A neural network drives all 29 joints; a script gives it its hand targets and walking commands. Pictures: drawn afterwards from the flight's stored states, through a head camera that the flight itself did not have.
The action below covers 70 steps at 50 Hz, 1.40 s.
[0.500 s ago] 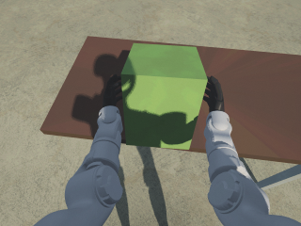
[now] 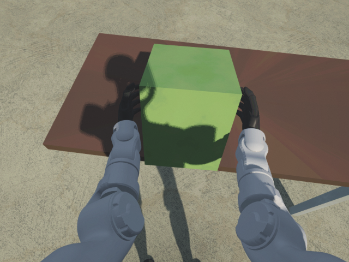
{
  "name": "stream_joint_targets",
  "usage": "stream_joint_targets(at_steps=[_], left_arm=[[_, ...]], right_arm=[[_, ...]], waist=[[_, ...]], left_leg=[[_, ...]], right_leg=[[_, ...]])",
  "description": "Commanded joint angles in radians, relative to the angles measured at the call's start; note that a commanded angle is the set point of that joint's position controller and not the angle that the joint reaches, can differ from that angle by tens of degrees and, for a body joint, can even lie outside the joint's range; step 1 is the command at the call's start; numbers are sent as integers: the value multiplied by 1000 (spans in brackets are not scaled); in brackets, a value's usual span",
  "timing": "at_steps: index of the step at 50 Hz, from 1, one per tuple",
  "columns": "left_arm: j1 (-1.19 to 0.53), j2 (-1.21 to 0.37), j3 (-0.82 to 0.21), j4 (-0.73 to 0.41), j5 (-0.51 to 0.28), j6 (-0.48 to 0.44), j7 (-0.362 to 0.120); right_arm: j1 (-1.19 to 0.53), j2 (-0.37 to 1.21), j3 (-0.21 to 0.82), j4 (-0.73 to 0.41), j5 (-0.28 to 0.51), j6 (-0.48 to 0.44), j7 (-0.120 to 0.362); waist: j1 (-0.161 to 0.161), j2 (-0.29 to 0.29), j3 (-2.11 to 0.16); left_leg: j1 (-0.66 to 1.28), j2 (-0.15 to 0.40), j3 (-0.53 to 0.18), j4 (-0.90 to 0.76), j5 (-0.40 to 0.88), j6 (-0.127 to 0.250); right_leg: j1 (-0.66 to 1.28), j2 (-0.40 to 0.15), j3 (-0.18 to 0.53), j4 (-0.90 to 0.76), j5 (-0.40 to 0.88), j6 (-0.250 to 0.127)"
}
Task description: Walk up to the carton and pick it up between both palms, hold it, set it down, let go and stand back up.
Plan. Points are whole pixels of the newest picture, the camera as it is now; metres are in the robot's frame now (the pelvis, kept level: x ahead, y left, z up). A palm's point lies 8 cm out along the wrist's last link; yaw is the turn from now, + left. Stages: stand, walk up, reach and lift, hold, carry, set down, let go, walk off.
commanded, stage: set down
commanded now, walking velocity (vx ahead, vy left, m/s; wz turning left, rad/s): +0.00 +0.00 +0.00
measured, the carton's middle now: (186, 108) +0.49 -0.02 +0.00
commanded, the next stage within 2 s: none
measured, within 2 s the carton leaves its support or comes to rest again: rests again in 1.06 s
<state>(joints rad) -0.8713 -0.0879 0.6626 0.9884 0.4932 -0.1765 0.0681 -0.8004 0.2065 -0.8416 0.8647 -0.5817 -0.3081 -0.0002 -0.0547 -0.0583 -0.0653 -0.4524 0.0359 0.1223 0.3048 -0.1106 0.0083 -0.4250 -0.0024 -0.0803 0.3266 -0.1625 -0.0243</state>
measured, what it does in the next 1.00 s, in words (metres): stands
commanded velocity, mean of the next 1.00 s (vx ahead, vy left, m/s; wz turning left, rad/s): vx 0.00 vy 0.00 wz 0.00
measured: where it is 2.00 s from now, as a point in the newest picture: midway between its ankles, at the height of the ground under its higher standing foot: outside the picture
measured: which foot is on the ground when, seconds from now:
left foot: down 0.00-1.00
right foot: down 0.00-1.00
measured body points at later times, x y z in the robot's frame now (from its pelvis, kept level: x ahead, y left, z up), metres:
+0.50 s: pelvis +0.00 +0.00 +0.00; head +0.10 +0.03 +0.43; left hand +0.45 +0.13 +0.02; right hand +0.42 -0.16 +0.04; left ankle +0.01 +0.11 -0.75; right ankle -0.02 -0.10 -0.75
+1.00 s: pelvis -0.01 +0.00 -0.01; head +0.10 +0.03 +0.43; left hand +0.44 +0.13 +0.01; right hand +0.41 -0.16 +0.02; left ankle +0.01 +0.11 -0.75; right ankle -0.02 -0.10 -0.75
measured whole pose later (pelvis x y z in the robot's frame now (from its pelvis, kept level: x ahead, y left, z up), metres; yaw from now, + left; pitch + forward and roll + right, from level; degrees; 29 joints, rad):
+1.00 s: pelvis -0.01 +0.00 -0.01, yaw +1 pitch +19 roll +0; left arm -0.90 -0.04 0.66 1.08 0.50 -0.26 0.06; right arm -0.82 0.20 -0.86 0.90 -0.62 -0.30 0.00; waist -0.07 -0.08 -0.09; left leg -0.58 0.05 0.10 0.37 -0.11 0.01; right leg -0.54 0.00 -0.10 0.38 -0.16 -0.03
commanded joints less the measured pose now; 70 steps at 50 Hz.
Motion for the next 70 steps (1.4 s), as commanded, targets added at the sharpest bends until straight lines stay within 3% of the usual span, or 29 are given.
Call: stream_joint_targets(at_steps=[1,3,8,11,16,18,19,21,26,28,32,35,37,40,47,49,51,53,57,58,61,65,69,70], left_arm=[[-479,-356,-223,42,41,-15,-106],[-466,-349,-219,52,48,-17,-108],[-471,-342,-220,26,49,-21,-105],[-468,-346,-219,25,54,-22,-103],[-464,-322,-190,23,65,-27,-107],[-454,-340,-201,17,70,-28,-102],[-467,-341,-204,4,66,-28,-102],[-460,-348,-201,23,71,-25,-101],[-465,-338,-211,8,59,-37,-91],[-469,-334,-209,29,60,-53,-91],[-481,-347,-232,36,63,-87,-81],[-470,-327,-225,57,64,-78,-79],[-470,-300,-196,62,62,-79,-87],[-491,-291,-208,60,51,-82,-87],[-484,-178,-159,85,44,-83,-74],[-495,-95,-166,54,20,-93,-54],[-497,23,-167,52,-16,-104,-21],[-538,89,-236,40,-98,-106,16],[-666,167,-400,68,-294,-137,91],[-652,201,-406,120,-317,-140,96],[-687,262,-477,152,-406,-175,101],[-689,306,-546,291,-502,-214,93],[-712,352,-581,409,-559,-259,78],[-705,355,-595,408,-563,-263,75]], right_arm=[[-425,341,250,99,-93,10,116],[-419,346,268,100,-87,13,117],[-399,342,254,103,-90,20,122],[-417,345,251,75,-86,15,125],[-403,347,240,76,-113,26,126],[-386,344,237,89,-109,21,124],[-401,337,220,91,-110,22,121],[-395,333,204,96,-122,25,120],[-402,341,231,71,-99,15,125],[-407,351,226,69,-116,5,116],[-411,352,219,82,-144,-26,116],[-402,323,203,104,-141,-15,115],[-404,317,204,113,-148,-7,109],[-414,306,193,101,-139,-7,105],[-413,227,178,89,-109,7,84],[-397,131,172,88,-72,7,65],[-394,39,197,85,-10,11,33],[-421,-41,231,87,84,14,-4],[-521,-143,335,131,257,-1,-67],[-525,-183,364,144,296,1,-73],[-536,-277,407,174,371,-22,-86],[-561,-395,514,267,503,-61,-99],[-621,-470,613,336,607,-104,-97],[-609,-498,618,353,626,-111,-96]], waist=[[1,68,-568],[14,71,-538],[8,89,-546],[20,94,-570],[13,61,-560],[14,103,-553],[-3,109,-555],[1,117,-548],[21,103,-603],[11,91,-598],[9,106,-657],[5,103,-616],[3,67,-586],[-7,89,-622],[0,78,-620],[-4,113,-662],[-4,109,-662],[1,147,-709],[-26,177,-891],[-13,168,-894],[-17,182,-1056],[-16,197,-1108],[10,172,-1127],[2,199,-1144]], left_leg=[[351,10,-3,42,243,5],[331,11,-7,39,235,9],[327,7,-13,30,208,9],[363,7,-14,53,255,6],[323,6,-8,43,217,15],[345,6,-9,54,274,8],[384,11,-16,67,302,1],[408,18,-18,73,288,1],[360,9,-18,85,312,2],[349,7,-22,90,298,6],[351,15,-31,103,310,1],[329,16,-23,91,245,4],[277,6,-17,77,196,13],[254,2,-27,76,193,10],[210,-9,-20,76,148,18],[223,-6,-23,94,184,11],[184,-10,-20,107,180,7],[168,-6,-28,119,184,0],[206,12,-55,211,235,-23],[202,10,-56,231,251,-27],[206,14,-71,293,320,-44],[256,15,-89,390,472,-81],[262,14,-90,445,554,-90],[279,11,-90,449,570,-93]], right_leg=[[194,-12,-15,8,377,47],[209,-16,-16,17,397,56],[183,-17,-15,18,346,52],[152,-9,-21,19,342,54],[162,-14,-19,16,320,59],[147,-10,-21,13,330,49],[125,-6,-23,11,323,47],[76,-4,-24,-4,248,38],[93,-2,-24,19,309,37],[103,-7,-23,27,329,45],[55,0,-27,28,271,35],[66,-6,-25,19,242,32],[99,-8,-15,24,244,42],[121,-10,-15,39,253,36],[139,-11,-3,52,261,39],[122,-11,6,54,281,38],[139,-12,21,66,284,37],[107,-7,29,78,280,31],[-75,14,28,112,243,15],[-67,14,34,120,261,11],[-97,19,23,165,309,5],[-171,41,4,209,413,9],[-238,51,-10,239,454,30],[-234,56,-7,246,474,27]])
